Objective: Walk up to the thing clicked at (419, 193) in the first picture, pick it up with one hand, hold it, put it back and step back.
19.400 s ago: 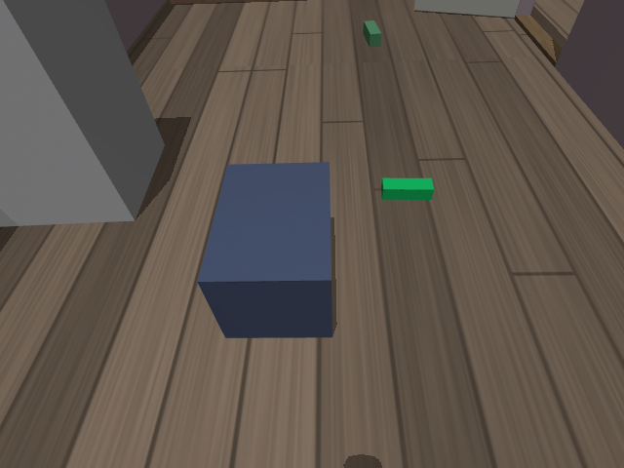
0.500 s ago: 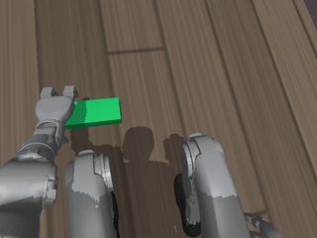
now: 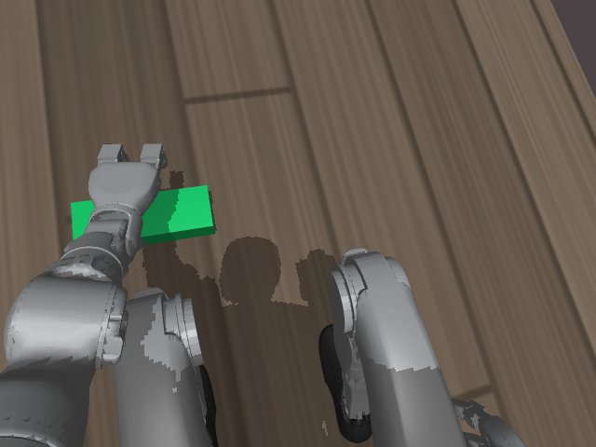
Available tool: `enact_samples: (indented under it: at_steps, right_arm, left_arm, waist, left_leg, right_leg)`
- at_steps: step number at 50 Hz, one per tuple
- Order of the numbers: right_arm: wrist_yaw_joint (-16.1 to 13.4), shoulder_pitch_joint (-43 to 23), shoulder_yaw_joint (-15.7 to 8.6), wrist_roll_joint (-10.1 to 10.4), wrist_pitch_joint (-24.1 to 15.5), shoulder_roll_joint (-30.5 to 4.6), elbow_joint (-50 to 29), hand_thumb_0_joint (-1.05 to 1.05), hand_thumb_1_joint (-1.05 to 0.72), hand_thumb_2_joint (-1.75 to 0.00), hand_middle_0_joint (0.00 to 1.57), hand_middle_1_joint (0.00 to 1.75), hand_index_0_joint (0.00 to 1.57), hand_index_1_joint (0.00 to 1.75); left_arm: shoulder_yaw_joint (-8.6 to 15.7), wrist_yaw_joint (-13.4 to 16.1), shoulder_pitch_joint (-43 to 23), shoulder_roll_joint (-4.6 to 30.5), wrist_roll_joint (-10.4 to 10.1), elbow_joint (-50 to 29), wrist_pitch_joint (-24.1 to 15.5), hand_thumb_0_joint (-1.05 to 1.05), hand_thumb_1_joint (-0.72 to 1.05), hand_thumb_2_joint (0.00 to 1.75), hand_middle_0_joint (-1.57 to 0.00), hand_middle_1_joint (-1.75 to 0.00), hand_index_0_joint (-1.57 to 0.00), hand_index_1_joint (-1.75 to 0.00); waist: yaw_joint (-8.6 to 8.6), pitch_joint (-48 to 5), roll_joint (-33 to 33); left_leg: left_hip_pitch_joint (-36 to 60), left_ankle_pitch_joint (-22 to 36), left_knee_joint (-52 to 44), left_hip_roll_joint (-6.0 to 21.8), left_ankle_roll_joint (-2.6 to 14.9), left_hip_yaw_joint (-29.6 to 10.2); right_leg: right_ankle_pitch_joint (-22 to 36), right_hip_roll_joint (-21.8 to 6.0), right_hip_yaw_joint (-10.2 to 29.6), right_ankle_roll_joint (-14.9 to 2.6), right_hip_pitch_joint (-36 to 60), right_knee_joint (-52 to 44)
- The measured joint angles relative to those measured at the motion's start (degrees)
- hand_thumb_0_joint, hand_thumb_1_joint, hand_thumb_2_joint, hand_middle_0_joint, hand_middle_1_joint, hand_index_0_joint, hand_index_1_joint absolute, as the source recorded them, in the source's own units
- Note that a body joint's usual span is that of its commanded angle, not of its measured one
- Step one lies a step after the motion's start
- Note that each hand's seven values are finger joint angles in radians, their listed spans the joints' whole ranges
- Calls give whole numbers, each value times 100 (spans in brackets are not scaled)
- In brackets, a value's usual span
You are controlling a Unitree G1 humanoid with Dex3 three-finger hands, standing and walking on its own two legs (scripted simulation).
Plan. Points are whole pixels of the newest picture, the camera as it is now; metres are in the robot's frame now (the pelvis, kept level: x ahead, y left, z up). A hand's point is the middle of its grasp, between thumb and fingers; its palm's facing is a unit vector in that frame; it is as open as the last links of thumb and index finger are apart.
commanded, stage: approach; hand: left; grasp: from above
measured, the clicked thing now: (148, 219) +0.47 +0.20 -0.29
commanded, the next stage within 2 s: close in in 0.24 s
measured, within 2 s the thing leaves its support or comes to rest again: neither
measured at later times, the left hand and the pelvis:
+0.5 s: hand (125, 222) +0.44 +0.21 -0.18, palm faces -0.50 -0.01 -0.87, open 13.4 cm; pelvis +0.00 +0.00 +0.00, yaw +0 degrees
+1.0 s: hand (132, 224) +0.45 +0.21 -0.24, palm faces -0.50 -0.02 -0.86, open 13.3 cm; pelvis +0.01 +0.00 -0.02, yaw -3 degrees
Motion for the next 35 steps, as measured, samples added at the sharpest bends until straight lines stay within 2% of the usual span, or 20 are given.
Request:
enact_samples:
  at_steps: [3,6,10,13,14,18,20,23,26,32,35]
  right_arm:
    - [39,14,40,-38,4,-20,-68,0,-92,-90,20,29,21,30]
    - [95,41,86,-51,21,-50,-126,0,-92,-90,20,29,20,30]
    - [155,124,113,-12,32,-80,-173,0,-92,-90,20,29,20,30]
    - [186,195,80,24,27,-80,-152,0,-92,-90,20,29,20,30]
    - [184,226,59,39,34,-76,-140,0,-92,-90,20,29,20,30]
    - [160,267,11,70,50,-48,-13,0,-92,-90,20,29,20,30]
    - [130,249,-6,76,40,-36,27,0,-92,-90,20,29,20,30]
    - [87,189,-5,75,27,-27,41,0,-92,-90,20,29,20,30]
    - [65,99,46,39,-8,-34,17,0,-92,-90,20,29,20,30]
    - [112,-65,162,-122,-106,-76,-101,0,-92,-90,20,29,20,30]
    - [179,-126,219,-235,-177,-106,-135,0,-92,-90,20,29,20,30]
  left_arm:
    - [114,127,-160,-14,48,187,169,0,-52,108,-9,-108,-9,-109]
    - [229,140,-206,-6,-7,288,332,0,-52,109,-9,-108,-9,-109]
    - [398,54,-18,37,-128,161,443,0,-52,111,-10,-108,-9,-110]
    - [523,-124,188,110,-245,-58,370,0,-52,112,-10,-109,-9,-110]
    - [519,-182,256,139,-279,-180,343,0,-52,112,-10,-109,-9,-110]
    - [186,-319,296,176,-465,-275,241,0,-53,112,-10,-110,-9,-111]
    - [96,-397,274,171,-483,-301,137,0,-52,112,-10,-110,-9,-112]
    - [-30,-401,202,159,-423,-183,-1,0,-51,112,-10,-112,-10,-113]
    - [-76,-307,104,151,-293,47,-112,0,-50,113,-11,-114,-11,-114]
    - [165,168,-8,281,126,473,-207,0,-47,114,-11,-114,-11,-114]
    - [338,380,-56,437,265,630,-187,0,-48,112,-11,-111,-11,-112]
  waist:
    - [-129,16,37]
    - [-219,55,86]
    - [-225,114,132]
    - [-152,156,153]
    - [-110,156,161]
    - [58,144,127]
    - [119,150,115]
    - [154,153,73]
    - [98,164,4]
    - [-144,242,-128]
    - [-278,335,-177]
  left_leg:
    - [-7,-11,-3,19,-2,-15]
    - [-7,-23,-8,38,23,-24]
    - [11,-41,-11,64,33,-21]
    - [19,-49,-1,60,29,-19]
    - [15,-48,0,52,19,-18]
    - [28,-49,3,29,20,21]
    - [29,-41,3,10,8,13]
    - [44,-47,12,2,1,-5]
    - [56,-56,35,-3,-7,-25]
    - [16,-72,153,-18,-29,-103]
    - [-37,-73,235,-26,-34,-148]
  right_leg:
    - [14,19,-15,-2,-17,-17]
    - [27,38,-24,10,-28,-35]
    - [37,62,-22,9,-35,-41]
    - [29,60,-19,0,-38,-21]
    - [22,54,-17,-4,-42,-12]
    - [-9,31,21,-7,-38,29]
    - [-18,16,14,-7,-18,27]
    - [-28,12,-1,-1,18,18]
    - [-35,13,-17,4,47,21]
    - [-35,26,-73,-1,38,90]
    - [-22,37,-103,5,-4,146]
